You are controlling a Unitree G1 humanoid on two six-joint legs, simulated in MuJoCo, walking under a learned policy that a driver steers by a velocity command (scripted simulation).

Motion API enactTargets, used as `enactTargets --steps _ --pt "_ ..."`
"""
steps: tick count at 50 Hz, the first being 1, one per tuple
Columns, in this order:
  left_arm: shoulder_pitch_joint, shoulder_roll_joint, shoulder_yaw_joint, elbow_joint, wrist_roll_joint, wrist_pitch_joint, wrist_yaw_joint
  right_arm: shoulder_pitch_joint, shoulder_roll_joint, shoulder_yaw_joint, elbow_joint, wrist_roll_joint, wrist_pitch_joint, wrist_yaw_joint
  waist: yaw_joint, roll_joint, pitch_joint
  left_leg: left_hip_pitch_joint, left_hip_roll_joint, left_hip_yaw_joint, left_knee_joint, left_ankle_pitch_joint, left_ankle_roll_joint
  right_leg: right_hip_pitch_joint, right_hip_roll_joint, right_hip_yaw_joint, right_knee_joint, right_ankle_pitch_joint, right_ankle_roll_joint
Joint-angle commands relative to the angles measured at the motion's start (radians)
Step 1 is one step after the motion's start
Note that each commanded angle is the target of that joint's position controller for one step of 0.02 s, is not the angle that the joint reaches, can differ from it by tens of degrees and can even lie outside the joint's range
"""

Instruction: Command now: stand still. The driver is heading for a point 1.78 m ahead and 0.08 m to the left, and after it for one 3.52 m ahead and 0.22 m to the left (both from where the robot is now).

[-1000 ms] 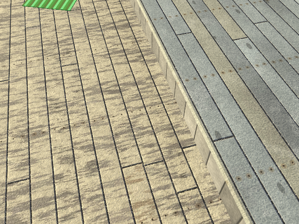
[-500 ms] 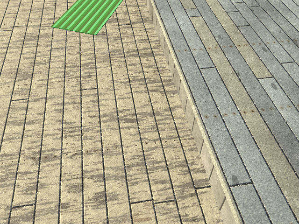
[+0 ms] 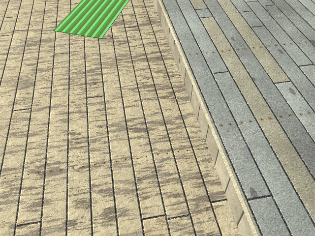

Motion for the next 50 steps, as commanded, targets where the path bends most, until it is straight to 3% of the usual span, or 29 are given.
enactTargets --steps 1,50 --pt "0.067 0.070 0.009 0.001 0.000 -0.002 0.003 0.067 -0.075 -0.010 -0.005 0.000 -0.004 -0.003 0.001 0.010 0.046 -0.075 0.115 -0.109 -0.080 0.137 0.025 0.019 -0.105 0.109 -0.053 0.106 -0.014" --pt "0.127 0.028 0.000 0.040 0.000 -0.001 0.008 0.140 -0.037 -0.004 0.015 0.000 -0.012 -0.005 -0.002 0.004 0.068 -0.069 0.107 -0.114 -0.090 0.155 0.035 0.007 -0.113 0.099 -0.037 0.102 0.001"
Velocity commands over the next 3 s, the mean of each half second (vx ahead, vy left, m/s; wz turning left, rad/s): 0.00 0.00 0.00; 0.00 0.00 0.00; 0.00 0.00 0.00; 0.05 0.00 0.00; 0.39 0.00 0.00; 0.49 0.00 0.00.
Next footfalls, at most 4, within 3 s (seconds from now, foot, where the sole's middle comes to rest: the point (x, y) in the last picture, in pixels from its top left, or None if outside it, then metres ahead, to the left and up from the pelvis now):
2.22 right None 0.19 -0.12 -0.78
2.74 left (154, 233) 0.54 0.04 -0.78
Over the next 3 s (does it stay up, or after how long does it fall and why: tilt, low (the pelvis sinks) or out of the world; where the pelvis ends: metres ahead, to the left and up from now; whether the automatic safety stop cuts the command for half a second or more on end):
stays up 0.52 -0.01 0.00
